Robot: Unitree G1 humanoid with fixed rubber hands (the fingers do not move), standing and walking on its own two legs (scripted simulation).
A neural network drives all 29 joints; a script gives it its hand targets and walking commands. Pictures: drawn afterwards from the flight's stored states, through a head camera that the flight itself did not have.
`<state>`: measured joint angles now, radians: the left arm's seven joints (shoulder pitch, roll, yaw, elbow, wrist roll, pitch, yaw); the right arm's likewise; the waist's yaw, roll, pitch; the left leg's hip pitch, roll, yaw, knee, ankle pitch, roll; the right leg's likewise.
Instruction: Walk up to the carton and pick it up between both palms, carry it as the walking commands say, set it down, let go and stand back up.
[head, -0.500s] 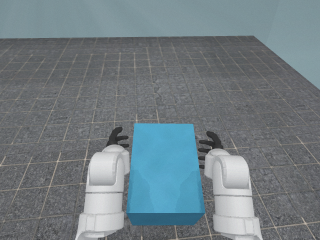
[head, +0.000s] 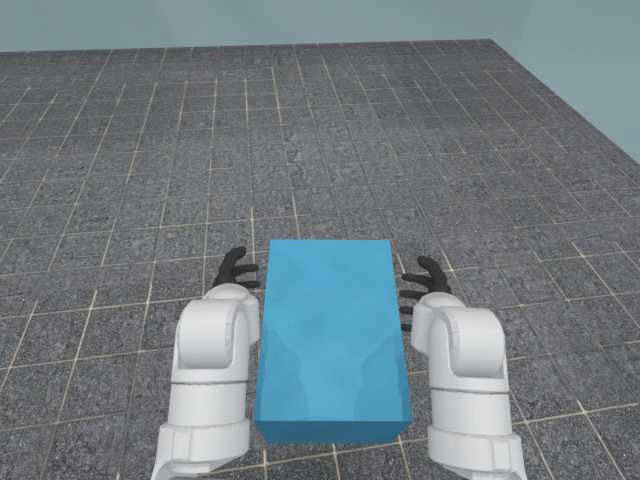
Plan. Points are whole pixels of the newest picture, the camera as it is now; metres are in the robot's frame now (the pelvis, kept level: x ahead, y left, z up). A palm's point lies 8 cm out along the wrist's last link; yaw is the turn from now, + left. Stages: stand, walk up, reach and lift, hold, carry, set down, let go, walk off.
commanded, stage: carry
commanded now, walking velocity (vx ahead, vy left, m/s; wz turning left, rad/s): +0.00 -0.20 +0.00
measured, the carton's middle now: (329, 340) +0.33 -0.01 -0.01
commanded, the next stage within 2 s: none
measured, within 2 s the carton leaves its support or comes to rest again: neither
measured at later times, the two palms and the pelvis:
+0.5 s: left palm (208, 301) +0.31 +0.14 +0.10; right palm (421, 309) +0.30 -0.11 +0.10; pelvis +0.00 +0.01 +0.01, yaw +0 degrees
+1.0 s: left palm (178, 293) +0.33 +0.18 +0.10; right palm (389, 297) +0.33 -0.07 +0.09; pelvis +0.02 +0.04 +0.01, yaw +1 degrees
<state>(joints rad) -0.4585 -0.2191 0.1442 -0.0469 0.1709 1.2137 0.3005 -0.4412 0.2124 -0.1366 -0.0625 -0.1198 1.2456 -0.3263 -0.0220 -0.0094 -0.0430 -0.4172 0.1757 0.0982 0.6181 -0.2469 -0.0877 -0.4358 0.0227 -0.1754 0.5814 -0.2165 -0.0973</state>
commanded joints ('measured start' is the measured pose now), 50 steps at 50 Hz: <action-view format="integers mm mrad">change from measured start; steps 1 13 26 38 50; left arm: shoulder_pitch -449 -446 -460 -461 -393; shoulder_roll -1049 -1060 -1061 -1032 -979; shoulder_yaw -585 -593 -563 -518 -492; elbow -5 10 64 134 140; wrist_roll -439 -454 -440 -401 -337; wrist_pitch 8 16 -5 -66 -158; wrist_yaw -404 -416 -429 -435 -427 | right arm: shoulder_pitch -532 -521 -534 -534 -463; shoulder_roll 1091 1088 1080 1057 1012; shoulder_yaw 593 582 571 528 509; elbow -53 -39 14 78 88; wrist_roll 449 434 424 365 302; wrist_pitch -25 -26 -46 -117 -209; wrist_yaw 433 432 437 435 431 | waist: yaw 14 14 15 15 17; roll -20 8 17 18 16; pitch -364 -342 -347 -335 -343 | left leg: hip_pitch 91 115 132 165 187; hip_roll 19 50 41 20 5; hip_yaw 9 -9 -20 -35 -32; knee -36 -72 -173 -199 -193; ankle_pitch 8 11 28 92 159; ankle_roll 44 49 33 59 76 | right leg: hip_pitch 198 158 239 232 243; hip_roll -183 -169 -198 -193 -187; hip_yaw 159 145 155 137 115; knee -162 -184 -196 -165 -140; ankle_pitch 123 20 68 139 170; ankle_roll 65 78 75 85 93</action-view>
